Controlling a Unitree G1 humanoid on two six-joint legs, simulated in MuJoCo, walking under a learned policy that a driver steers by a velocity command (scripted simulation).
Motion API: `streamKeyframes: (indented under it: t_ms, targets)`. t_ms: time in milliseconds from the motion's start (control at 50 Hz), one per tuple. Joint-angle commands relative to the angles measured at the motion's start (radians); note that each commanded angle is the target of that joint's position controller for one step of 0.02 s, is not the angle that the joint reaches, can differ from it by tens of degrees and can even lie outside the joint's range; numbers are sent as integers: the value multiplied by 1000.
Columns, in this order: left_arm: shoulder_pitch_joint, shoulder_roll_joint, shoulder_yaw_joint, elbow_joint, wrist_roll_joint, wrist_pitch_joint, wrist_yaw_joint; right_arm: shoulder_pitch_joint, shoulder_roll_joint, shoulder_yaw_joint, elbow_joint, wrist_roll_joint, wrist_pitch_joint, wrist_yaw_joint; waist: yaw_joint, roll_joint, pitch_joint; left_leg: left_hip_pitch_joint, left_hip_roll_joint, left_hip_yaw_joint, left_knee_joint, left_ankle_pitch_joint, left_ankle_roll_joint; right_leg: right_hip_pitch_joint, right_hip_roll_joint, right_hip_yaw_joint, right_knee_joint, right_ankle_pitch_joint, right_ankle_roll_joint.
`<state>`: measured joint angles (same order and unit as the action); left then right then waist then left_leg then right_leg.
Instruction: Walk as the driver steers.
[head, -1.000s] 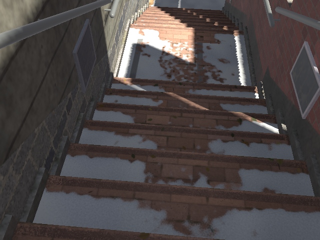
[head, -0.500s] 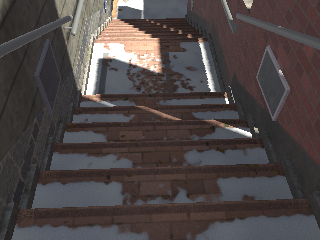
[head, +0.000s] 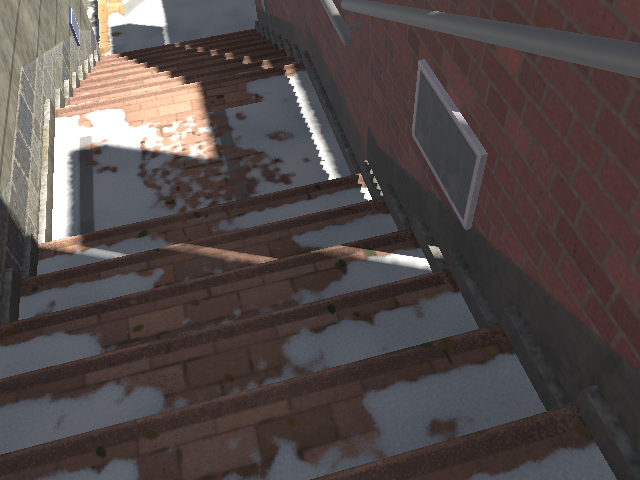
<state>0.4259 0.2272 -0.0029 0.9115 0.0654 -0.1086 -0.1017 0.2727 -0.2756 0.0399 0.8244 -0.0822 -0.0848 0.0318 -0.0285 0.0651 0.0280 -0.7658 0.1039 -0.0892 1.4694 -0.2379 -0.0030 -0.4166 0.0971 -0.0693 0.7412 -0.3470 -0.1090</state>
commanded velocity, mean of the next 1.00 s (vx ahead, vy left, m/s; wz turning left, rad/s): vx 0.50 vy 0.00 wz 0.42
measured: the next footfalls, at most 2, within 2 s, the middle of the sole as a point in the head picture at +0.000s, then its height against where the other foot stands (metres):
left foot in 0.42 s outside the picture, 0.15 m lower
right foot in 0.82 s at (345, 425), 0.15 m lower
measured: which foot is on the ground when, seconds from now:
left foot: up 0.00-0.40, down 0.42-0.84, up 0.86-1.00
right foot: down 0.00-0.44, up 0.46-0.80, down 0.82-1.00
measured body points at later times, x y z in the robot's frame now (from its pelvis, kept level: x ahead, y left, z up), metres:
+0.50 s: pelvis +0.32 +0.06 -0.13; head +0.33 +0.06 +0.32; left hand +0.16 +0.25 -0.26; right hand +0.48 -0.17 -0.25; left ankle +0.34 +0.15 -0.86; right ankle +0.15 -0.09 -0.60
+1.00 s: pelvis +0.63 +0.05 -0.29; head +0.62 +0.04 +0.16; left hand +0.51 +0.27 -0.43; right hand +0.79 -0.13 -0.43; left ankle +0.58 +0.17 -0.83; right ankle +0.68 -0.02 -1.01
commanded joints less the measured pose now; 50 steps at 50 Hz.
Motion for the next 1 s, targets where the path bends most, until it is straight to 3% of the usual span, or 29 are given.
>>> streamKeyframes:
  t_ms: [20,60,120,200,360,400,420,440,460,480,500,520,540,560,600,620,640,680,720,780,820,840,860,880,900,920,960,980,1000]
  targets:
    - [-43,98,9,-65,10,-49,53,160,3,12,18,-21,24,21,-42,-160,1,11,72,-38,-276,203,28,-166,-341,412,-453,102,-232]
    - [40,90,8,-38,53,-52,81,118,-3,10,29,-46,8,49,-5,-86,-13,-108,45,-54,-387,438,52,-5,-275,284,-304,266,-160]
    - [137,25,-34,8,47,-37,93,-102,-28,5,11,-12,-10,61,62,-93,-13,-43,25,-7,-685,860,49,6,-234,186,-202,122,-101]
    - [202,37,-48,60,55,-20,74,-251,-46,-13,-46,-3,-3,58,72,-78,66,0,-26,8,-671,734,61,8,-297,224,-189,142,-91]
    - [292,58,-26,126,7,20,114,-367,-35,-20,-45,-8,9,55,160,-86,124,122,-27,120,-1056,449,43,352,-293,182,38,432,-19]
    - [211,102,-15,113,21,27,94,-108,-68,-46,70,-5,-3,41,52,-49,52,504,-84,202,-1101,451,54,221,-244,91,280,570,3]
    - [175,111,-12,123,56,37,53,237,-132,-82,181,15,-6,21,-84,-28,-19,899,-94,213,-1141,648,102,58,-196,34,493,632,71]
    - [129,100,-20,100,57,35,12,582,-183,-127,270,-2,-3,19,-252,167,-158,1359,-9,136,-1061,791,278,-280,-137,3,1053,235,154]
    - [245,-19,-46,74,58,27,-37,573,-267,-146,258,17,5,22,-150,196,-464,1774,192,-161,-727,1220,482,-556,-95,66,1321,-478,209]
    - [-46,63,-34,-74,10,-4,-40,576,-229,-151,232,-7,-3,17,-266,29,-371,1825,256,-365,-806,941,504,-935,-76,117,1339,-504,254]
    - [-209,93,-26,-144,-25,-21,-18,425,-178,-140,207,5,-13,14,-232,-97,-208,1556,274,-353,-925,644,427,-973,-129,132,1147,-422,208]
    - [-200,114,-19,-145,-6,-17,25,228,-93,-98,153,11,-6,31,-103,-217,-57,1137,244,-298,-1038,312,362,-811,-192,150,896,-264,138]
    - [-127,114,-12,-101,29,-12,61,-14,34,-45,64,5,-22,26,42,-212,65,647,172,-183,-1120,224,332,-511,-279,229,495,13,87]
    - [-148,86,-15,-91,57,10,79,-82,8,-38,40,0,-30,33,81,-40,147,326,133,-213,-1190,142,392,-319,-265,183,455,-29,73]
    - [-81,-5,-38,-83,50,43,68,-63,-53,-50,39,29,-37,40,109,-38,74,42,28,-132,-1173,71,354,-10,-230,108,295,243,72]
    - [-6,-38,-55,-80,49,43,54,-68,-67,-55,19,4,-50,39,138,-61,35,-114,-25,-80,-1071,64,313,168,-196,78,330,431,70]
    - [-50,-12,-54,-82,50,38,46,-12,-48,-51,20,-19,-70,21,70,-85,21,6,-58,-97,-976,-9,298,44,-209,169,188,706,80]
    - [-154,47,-51,-118,22,28,52,55,-48,-53,20,-15,-76,1,-4,-106,24,95,-98,-74,-818,-173,232,42,-206,170,-134,911,102]
    - [-245,66,-43,-178,10,48,67,154,-63,-40,42,-25,-55,11,-15,-67,47,31,-89,-148,-742,-253,229,178,-182,101,-171,817,133]
    - [-257,90,-28,-181,34,46,56,272,-81,-37,49,12,-9,9,-28,-77,83,252,-64,-307,-563,-272,217,179,-165,97,-446,751,120]
    - [-3,213,40,-94,1,23,67,207,-115,-43,22,-8,5,48,115,-93,-7,190,-113,-257,-241,-53,136,514,-193,70,-406,771,39]
    - [212,279,73,-48,10,14,49,294,14,-25,17,0,-13,76,158,-266,-258,-92,-213,-119,191,-200,43,977,-381,184,-31,1270,-181]
    - [252,315,80,-60,20,25,21,491,67,-25,47,29,-20,85,101,-370,-497,-294,-257,-28,625,-625,17,1141,-586,431,-23,1371,-356]
    - [251,296,79,-49,32,43,14,369,3,-38,0,61,-13,87,148,-231,-368,-490,-208,-12,786,-571,-2,1025,-611,506,-90,1153,-336]
    - [148,286,76,-44,3,47,9,174,-9,-45,-74,63,-11,64,158,-236,-179,-708,-145,1,780,-443,-13,811,-650,613,-229,464,-307]
    - [89,93,19,-40,5,32,8,65,-9,-42,-52,54,-1,44,116,-73,-7,-633,-81,4,586,-218,38,510,-473,415,-345,9,-150]
    - [-48,2,-13,-55,23,23,23,141,41,-23,-20,20,24,34,-18,-94,118,-263,38,-55,321,-64,63,-7,-557,450,-496,39,-201]
    - [-111,-39,-17,-42,11,-8,58,148,84,-9,-8,-13,23,41,-45,-68,118,-222,78,-79,28,172,88,-32,-410,314,-491,17,-138]
    - [-90,-12,-11,-19,1,-27,77,131,82,-4,0,-26,22,57,-18,-127,117,-232,48,-36,-55,208,89,-40,-391,305,-508,7,-151]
